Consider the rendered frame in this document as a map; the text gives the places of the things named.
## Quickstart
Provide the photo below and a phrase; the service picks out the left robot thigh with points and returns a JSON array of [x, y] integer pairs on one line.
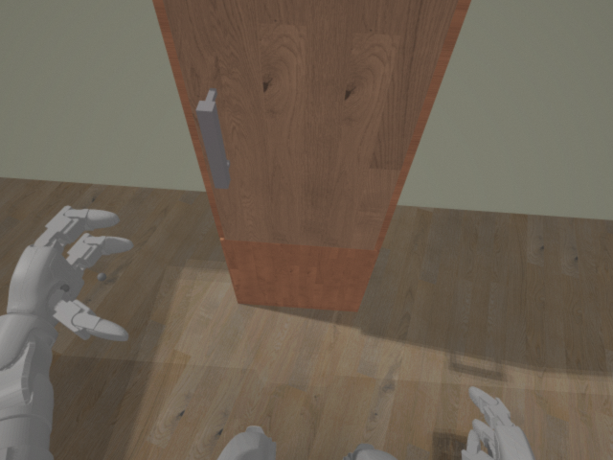
[[249, 446]]

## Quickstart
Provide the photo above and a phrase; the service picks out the robot left forearm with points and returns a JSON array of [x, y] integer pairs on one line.
[[26, 393]]

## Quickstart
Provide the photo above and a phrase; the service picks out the handle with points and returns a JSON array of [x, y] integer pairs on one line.
[[211, 133]]

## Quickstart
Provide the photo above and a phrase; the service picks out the robot left hand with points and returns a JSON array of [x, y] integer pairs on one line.
[[42, 270]]

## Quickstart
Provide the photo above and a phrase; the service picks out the robot right shin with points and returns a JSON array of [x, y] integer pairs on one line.
[[364, 446]]

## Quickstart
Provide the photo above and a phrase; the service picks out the cupboard door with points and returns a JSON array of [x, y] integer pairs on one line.
[[317, 102]]

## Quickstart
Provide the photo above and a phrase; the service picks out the robot right hand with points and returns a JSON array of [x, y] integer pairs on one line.
[[504, 440]]

